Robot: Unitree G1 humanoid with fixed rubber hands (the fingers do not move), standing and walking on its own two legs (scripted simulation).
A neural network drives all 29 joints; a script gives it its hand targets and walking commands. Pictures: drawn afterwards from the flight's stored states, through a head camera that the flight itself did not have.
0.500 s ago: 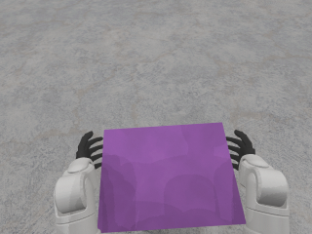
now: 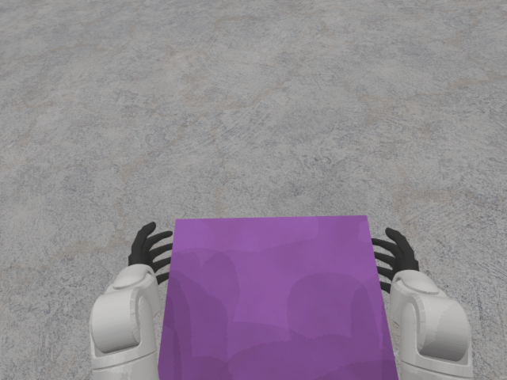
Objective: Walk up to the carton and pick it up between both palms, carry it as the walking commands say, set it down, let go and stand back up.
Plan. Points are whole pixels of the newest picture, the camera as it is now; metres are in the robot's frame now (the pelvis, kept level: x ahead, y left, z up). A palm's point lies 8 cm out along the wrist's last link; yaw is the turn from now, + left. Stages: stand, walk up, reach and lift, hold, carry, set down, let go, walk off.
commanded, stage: carry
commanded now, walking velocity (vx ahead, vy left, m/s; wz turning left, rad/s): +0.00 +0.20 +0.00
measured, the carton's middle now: (271, 301) +0.24 +0.00 -0.03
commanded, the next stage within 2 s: none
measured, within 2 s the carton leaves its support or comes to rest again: neither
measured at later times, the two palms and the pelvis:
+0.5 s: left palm (161, 162) +0.47 +0.18 +0.08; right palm (363, 162) +0.45 -0.19 +0.05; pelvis +0.22 +0.00 +0.00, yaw +2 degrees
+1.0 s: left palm (131, 125) +0.60 +0.27 +0.08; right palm (304, 112) +0.60 -0.10 +0.06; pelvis +0.34 +0.07 +0.00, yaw +1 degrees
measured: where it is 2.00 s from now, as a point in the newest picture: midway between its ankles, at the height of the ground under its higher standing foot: (214, 355)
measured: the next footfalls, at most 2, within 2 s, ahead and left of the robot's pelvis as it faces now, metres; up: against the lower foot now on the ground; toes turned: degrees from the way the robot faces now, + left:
left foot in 0.26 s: +0.21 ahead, +0.10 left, +0.00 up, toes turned +10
right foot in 0.46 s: +0.25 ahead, -0.08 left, +0.00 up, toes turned -6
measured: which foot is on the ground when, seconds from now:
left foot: up 0.00-0.24, down 0.26-0.48, up 0.50-0.82, down 0.84-1.00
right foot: down 0.00-0.28, up 0.30-0.44, down 0.46-0.84, up 0.86-1.00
